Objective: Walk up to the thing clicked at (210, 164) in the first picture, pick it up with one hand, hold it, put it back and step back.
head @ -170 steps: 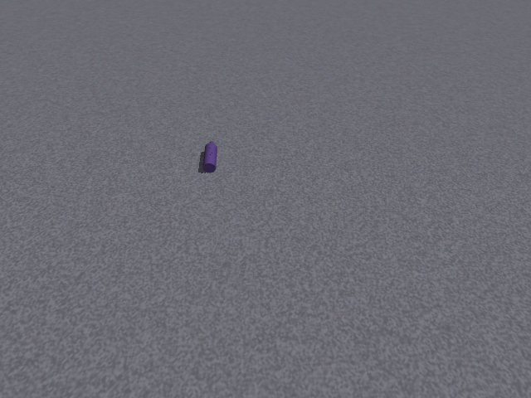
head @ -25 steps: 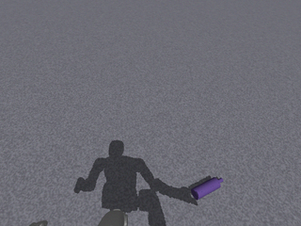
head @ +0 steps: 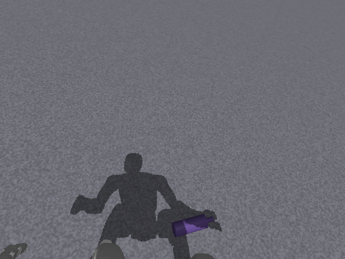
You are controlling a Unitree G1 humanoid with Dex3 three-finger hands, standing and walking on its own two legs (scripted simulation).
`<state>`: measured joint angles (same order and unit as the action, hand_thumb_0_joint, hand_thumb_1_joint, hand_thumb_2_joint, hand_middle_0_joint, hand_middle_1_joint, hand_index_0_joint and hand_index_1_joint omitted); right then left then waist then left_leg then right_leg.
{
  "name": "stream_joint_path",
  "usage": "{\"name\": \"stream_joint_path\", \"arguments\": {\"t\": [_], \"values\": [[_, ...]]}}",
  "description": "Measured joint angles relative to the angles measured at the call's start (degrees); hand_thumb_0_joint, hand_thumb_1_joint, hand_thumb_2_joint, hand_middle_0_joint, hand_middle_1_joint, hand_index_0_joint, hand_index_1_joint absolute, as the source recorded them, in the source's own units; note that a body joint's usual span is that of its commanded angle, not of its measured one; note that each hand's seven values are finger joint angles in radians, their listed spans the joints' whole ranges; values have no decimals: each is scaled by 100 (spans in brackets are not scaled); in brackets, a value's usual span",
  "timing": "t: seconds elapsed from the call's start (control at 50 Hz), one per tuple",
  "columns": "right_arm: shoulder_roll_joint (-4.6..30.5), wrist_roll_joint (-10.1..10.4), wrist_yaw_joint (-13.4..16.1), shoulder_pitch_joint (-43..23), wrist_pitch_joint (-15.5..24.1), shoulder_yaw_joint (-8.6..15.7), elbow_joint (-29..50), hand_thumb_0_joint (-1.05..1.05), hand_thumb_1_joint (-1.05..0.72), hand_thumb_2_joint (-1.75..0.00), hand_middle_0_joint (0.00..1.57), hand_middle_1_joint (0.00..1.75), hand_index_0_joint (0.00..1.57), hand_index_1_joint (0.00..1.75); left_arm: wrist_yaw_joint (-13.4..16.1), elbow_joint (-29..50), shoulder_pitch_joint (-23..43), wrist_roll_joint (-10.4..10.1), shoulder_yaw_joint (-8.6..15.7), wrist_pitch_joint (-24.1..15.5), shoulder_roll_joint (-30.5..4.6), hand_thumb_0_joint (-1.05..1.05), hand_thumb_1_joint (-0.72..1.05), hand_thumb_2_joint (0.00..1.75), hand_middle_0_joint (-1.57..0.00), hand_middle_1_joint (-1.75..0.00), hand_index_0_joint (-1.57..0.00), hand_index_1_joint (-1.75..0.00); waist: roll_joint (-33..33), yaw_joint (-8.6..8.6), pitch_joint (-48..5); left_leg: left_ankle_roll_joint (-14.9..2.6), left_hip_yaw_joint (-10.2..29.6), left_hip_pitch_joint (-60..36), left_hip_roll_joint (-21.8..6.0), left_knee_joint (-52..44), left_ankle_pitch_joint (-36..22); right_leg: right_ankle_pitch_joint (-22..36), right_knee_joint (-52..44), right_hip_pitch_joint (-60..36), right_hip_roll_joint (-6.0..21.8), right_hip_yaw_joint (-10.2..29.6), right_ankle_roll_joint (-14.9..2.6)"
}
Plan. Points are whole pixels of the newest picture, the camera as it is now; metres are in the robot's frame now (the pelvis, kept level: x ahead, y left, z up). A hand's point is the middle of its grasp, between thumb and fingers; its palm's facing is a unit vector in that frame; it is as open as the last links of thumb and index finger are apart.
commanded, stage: walk up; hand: left
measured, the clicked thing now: (193, 224) +0.40 -0.22 -0.67
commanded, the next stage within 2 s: none
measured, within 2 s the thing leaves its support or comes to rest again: neither
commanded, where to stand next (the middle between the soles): +0.07 -0.48 m, yaw +14 degrees
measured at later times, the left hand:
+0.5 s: hand out of the picture +0.05 +0.06 -0.13, palm faces +0.07 -0.94 -0.34, open 7.4 cm
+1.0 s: hand out of the picture -0.03 -0.20 -0.12, palm faces +0.22 -0.92 -0.34, open 7.4 cm
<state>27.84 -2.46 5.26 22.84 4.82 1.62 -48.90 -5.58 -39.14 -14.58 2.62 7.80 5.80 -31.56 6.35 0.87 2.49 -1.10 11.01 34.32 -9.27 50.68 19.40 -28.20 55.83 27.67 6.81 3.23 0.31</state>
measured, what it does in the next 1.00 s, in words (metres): steps to the right: left foot, then right foot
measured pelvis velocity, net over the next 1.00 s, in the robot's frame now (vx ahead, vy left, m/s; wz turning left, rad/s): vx -0.05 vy -0.48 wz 0.25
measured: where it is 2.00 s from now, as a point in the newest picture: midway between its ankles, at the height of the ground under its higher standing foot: outside the picture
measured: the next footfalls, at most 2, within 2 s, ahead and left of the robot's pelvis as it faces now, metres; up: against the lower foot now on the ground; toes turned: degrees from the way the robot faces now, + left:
left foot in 0.30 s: +0.05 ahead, -0.05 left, +0.00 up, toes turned +11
right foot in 0.66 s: +0.09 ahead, -0.53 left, +0.00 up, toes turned +10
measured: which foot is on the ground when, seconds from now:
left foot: down 0.00-0.02, up 0.04-0.28, down 0.30-0.68, up 0.70-0.96, down 0.98-1.00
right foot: down 0.00-0.32, up 0.34-0.64, down 0.66-1.00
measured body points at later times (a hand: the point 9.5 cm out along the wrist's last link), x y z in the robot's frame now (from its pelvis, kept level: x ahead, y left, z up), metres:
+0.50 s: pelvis -0.01 -0.23 +0.03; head +0.04 -0.18 +0.47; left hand +0.04 +0.11 -0.10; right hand +0.09 -0.57 -0.04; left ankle +0.01 -0.06 -0.67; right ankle +0.02 -0.40 -0.59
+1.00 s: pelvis -0.05 -0.48 +0.03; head -0.02 -0.44 +0.47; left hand -0.04 -0.15 -0.10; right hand +0.05 -0.81 -0.06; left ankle -0.06 -0.41 -0.68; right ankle +0.05 -0.54 -0.68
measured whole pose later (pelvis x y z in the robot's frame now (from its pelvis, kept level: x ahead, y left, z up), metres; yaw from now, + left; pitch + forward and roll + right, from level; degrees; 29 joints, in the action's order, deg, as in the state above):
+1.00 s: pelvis -0.05 -0.48 +0.03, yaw +14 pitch -1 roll +1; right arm 22.8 -0.9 4.3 21.2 3.2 1.8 -54.4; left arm -2.9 -43.1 -13.0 2.2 4.3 5.8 -25.2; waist 5.5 -2.2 5.3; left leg -4.4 -5.3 20.1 2.9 44.0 23.8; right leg -17.3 45.6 28.1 0.0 -6.3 -5.1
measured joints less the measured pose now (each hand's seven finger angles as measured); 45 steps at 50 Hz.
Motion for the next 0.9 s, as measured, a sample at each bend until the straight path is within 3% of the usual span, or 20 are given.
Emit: {"name": "stream_joint_path", "arguments": {"t": [0.02, 0.06, 0.12, 0.16, 0.24, 0.3, 0.32, 0.36, 0.42, 0.48, 0.54, 0.6, 0.64, 0.66, 0.68, 0.72, 0.76, 0.8, 0.86, 0.9], "values": [[73, -14, 15, -51, -57, 38, -73, 0, -89, -90, 22, 30, 22, 30, 36, -27, 19, 13, 37, -40, 22, 0, 91, 90, -20, -30, -20, -30, -136, -21, 31, -47, 249, 84, -104, 127, 197, -88, 43, -17, -147, -174, 196], [141, 26, 106, -136, -227, 152, -283, 0, -89, -90, 22, 30, 22, 30, 108, -73, -1, 65, -14, -105, 169, 0, 91, 90, -20, -30, -20, -29, -299, -77, 51, -121, 556, 308, 110, 831, 905, -202, 290, 8, -275, -469, 267], [119, 124, 209, -306, -336, 272, -539, 1, -89, -90, 21, 30, 21, 30, 158, -312, -96, -4, -207, -67, 529, 0, 91, 90, -20, -30, -20, -29, -323, -226, 3, -79, -255, 424, 579, 1918, 904, -41, -74, -224, -255, -620, 89], [137, 223, 192, -354, -250, 272, -543, 1, -90, -90, 21, 30, 21, 30, 154, -436, -183, 28, -332, -60, 749, 0, 91, 90, -20, -30, -20, -29, -410, -296, -37, -110, -819, 325, 772, 2080, 841, 198, -565, -421, -305, -733, -73], [-22, 318, 122, -318, -55, 158, -392, 1, -90, -90, 21, 30, 21, 30, 156, -434, -221, 111, -420, -83, 794, 0, 90, 90, -20, -30, -20, -30, -330, -458, 89, -228, -1580, -302, 985, 1000, 789, 494, -1156, -609, -424, -970, -375], [-209, 315, 90, -242, 69, 44, -250, 0, -90, -90, 21, 30, 21, 30, 189, -300, -152, 105, -422, -78, 650, 0, 90, 90, -20, -30, -20, -30, -201, -526, 264, -281, -1685, -998, 1100, -593, 41, 465, -1116, -537, -553, -1219, -541], [-286, 283, 95, -225, 113, 20, -205, 0, -90, -90, 21, 30, 21, 30, 212, -263, -110, 78, -413, -72, 582, 0, 90, 90, -20, -30, -20, -30, -92, -503, 339, -269, -1647, -1156, 1154, -936, 51, 395, -929, -446, -539, -1255, -579], [-413, 181, 131, -217, 116, -29, -63, 0, -90, -90, 21, 30, 21, 30, 260, -237, 40, 42, -385, -23, 532, 0, 90, 90, -20, -30, -20, -30, 133, -416, 548, -167, -1549, -1095, 1226, -812, 54, 207, -254, -176, -589, -891, -379], [-361, 241, 178, -280, 58, -47, 74, 0, -89, -90, 21, 30, 21, 30, 266, -186, 95, 47, -432, 54, 585, 0, 90, 90, -20, -30, -20, -30, 16, -285, 664, -87, -1332, -1028, 909, -563, 80, -317, 1269, 350, -758, -395, -85], [-342, 228, 230, -303, 24, 13, 200, 0, -89, -90, 22, 30, 22, 30, 203, -195, 196, 6, -370, 94, 498, 1, 90, 90, -20, -30, -20, -30, 26, -153, 630, 19, -1136, -983, 619, -499, 40, -84, 1947, 659, -612, 237, -43], [-245, 178, 193, -255, 33, 23, 234, 0, -89, -90, 22, 30, 22, 30, 155, -89, 396, -35, -256, 78, 356, 1, 90, 90, -20, -30, -20, -30, 44, -96, 588, 109, -864, -804, 346, -337, 38, 116, 1790, 680, -329, 609, -48], [-113, 95, 133, -270, 11, 50, 246, 0, -89, -90, 22, 30, 22, 30, 110, 13, 545, -55, -152, 23, 189, 0, 91, 90, -20, -30, -20, -30, 97, -93, 531, 161, -646, -583, 69, -174, 32, 11, 946, 489, -26, 558, 14], [7, 56, 99, -302, -10, 82, 242, 0, -89, -90, 22, 30, 22, 30, 87, 44, 616, -54, -95, -9, 97, 0, 91, 90, -20, -30, -20, -29, 68, -71, 482, 219, -432, -380, -136, -38, 33, 66, 248, 223, 19, 355, 0], [92, 36, 94, -350, -42, 108, 202, 0, -89, -90, 22, 30, 22, 30, 92, 33, 650, -47, -63, -45, 103, 0, 91, 90, -20, -30, -20, -29, -26, -72, 491, 167, -277, -270, -270, 71, 65, 91, 90, 150, -73, 228, 181], [203, 22, 107, -429, -103, 153, 123, 0, -89, -90, 22, 30, 22, 30, 108, 2, 686, -20, -49, -87, 194, 0, 91, 90, -20, -30, -20, -29, -245, -49, 563, -15, 13, -174, -379, 239, 242, 66, 242, 169, -253, 32, 299], [277, 51, 189, -550, -300, 268, -84, 0, -89, -90, 21, 30, 21, 30, 121, -11, 604, 46, -144, -151, 386, 0, 91, 90, -20, -30, -20, -29, -381, -55, 533, -126, 207, 130, -69, 1129, 1060, -1, 549, 319, -346, -146, 309], [241, 107, 258, -714, -415, 350, -283, 0, -90, -90, 21, 30, 21, 30, 136, -140, 503, 19, -281, -102, 642, 0, 91, 90, -20, -30, -20, -29, -398, -127, 512, -113, -137, 231, 398, 1864, 1185, 157, 373, 275, -355, -160, 208], [230, 201, 238, -763, -382, 346, -367, 1, -90, -90, 21, 30, 21, 30, 138, -260, 383, 32, -415, -44, 905, 0, 91, 90, -20, -30, -20, -29, -549, -177, 453, -102, -604, 257, 668, 2173, 1053, 461, -105, 137, -442, -265, 56], [53, 274, 145, -617, -275, 246, -391, 0, -90, -90, 21, 30, 21, 30, 113, -316, 246, 83, -474, 4, 994, 0, 90, 90, -20, -30, -20, -30, -529, -293, 384, -119, -1353, 4, 885, 1854, 940, 816, -694, -4, -539, -419, -241], [-123, 260, 74, -456, -236, 164, -420, 0, -90, -90, 21, 30, 21, 30, 128, -300, 193, 113, -429, 16, 927, 0, 90, 90, -21, -30, -21, -30, -440, -345, 339, -149, -1629, -327, 978, 1254, 1007, 985, -961, -46, -609, -579, -390]]}}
